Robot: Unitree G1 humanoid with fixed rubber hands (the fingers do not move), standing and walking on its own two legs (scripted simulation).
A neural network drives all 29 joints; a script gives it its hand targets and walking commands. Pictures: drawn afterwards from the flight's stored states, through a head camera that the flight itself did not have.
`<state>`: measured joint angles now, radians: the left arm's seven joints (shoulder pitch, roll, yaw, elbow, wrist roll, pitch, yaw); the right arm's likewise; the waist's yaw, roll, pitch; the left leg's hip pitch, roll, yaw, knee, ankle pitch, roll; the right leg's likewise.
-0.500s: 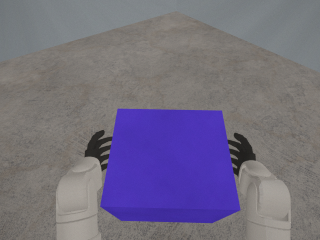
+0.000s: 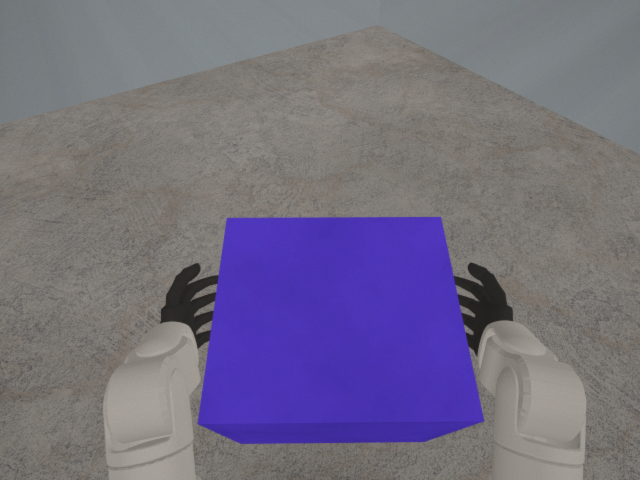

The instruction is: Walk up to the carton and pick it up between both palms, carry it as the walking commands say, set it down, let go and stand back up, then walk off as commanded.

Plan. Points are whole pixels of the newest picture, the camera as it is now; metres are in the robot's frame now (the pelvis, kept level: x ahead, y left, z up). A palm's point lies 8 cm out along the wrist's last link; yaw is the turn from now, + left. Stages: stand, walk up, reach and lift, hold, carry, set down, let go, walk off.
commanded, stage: carry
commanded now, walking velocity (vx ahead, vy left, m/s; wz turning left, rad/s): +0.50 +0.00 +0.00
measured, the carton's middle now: (333, 339) +0.29 +0.01 +0.02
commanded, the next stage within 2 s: none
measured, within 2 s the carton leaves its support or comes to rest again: neither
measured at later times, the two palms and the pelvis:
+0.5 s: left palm (253, 161) +0.56 +0.14 +0.09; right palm (458, 161) +0.58 -0.20 +0.08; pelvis +0.31 -0.04 +0.01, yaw +2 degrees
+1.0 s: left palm (258, 71) +0.88 +0.17 +0.09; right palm (415, 73) +0.86 -0.17 +0.10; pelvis +0.62 +0.01 +0.02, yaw -2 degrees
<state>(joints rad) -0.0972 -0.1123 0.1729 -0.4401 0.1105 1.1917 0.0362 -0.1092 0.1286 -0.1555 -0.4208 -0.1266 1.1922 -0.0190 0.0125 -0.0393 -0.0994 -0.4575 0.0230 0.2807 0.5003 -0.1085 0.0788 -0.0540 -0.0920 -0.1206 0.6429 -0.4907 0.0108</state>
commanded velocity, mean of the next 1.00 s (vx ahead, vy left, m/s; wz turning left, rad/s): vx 0.50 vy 0.00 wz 0.00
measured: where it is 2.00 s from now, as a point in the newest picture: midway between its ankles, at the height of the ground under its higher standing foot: (332, 223)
